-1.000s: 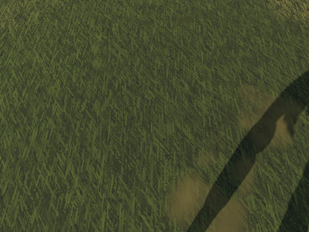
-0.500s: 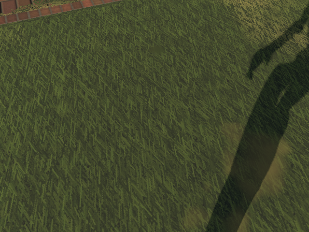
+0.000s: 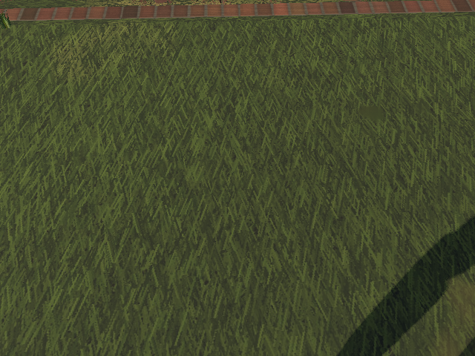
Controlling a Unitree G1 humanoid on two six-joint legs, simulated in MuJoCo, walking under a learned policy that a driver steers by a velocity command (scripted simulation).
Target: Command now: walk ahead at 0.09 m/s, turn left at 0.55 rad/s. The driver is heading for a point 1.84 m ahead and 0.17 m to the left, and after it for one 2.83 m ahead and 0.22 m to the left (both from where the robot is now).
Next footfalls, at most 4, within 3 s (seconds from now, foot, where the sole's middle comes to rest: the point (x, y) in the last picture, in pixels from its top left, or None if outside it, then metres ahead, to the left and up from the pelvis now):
0.08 left None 0.06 0.11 -0.78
0.54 right None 0.09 -0.10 -0.78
2.50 right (230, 343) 0.47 0.06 -0.78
2.90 left None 0.41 0.24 -0.78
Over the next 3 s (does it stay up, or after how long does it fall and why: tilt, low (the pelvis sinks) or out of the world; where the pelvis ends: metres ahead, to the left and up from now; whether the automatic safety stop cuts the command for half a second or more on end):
stays up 0.39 0.11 0.00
